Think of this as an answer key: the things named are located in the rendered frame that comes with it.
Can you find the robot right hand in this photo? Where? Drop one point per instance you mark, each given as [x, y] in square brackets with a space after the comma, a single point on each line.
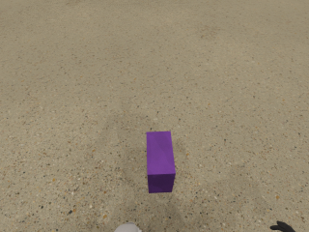
[282, 226]

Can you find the carton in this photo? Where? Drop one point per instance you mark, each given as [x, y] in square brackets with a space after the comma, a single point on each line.
[161, 171]

